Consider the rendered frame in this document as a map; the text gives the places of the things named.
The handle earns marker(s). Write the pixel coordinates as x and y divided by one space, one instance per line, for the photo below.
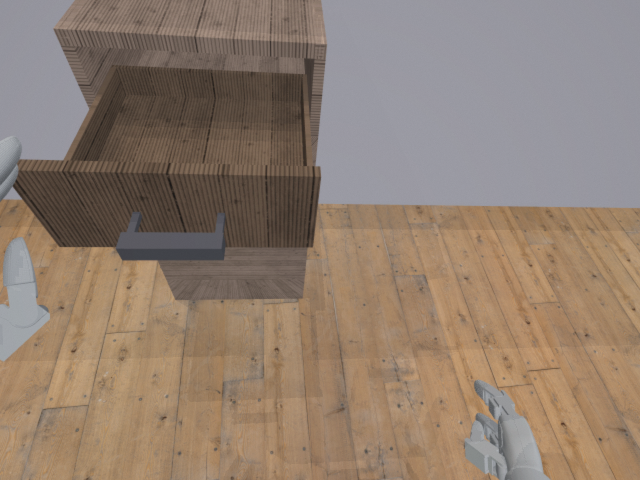
134 245

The drawer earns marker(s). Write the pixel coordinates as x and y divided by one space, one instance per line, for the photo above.
180 146

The cabinet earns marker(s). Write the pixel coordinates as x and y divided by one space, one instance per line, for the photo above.
274 36

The robot left hand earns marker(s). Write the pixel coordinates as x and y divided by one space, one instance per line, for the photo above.
23 317

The robot right hand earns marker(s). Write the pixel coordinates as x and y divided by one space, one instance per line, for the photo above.
512 444

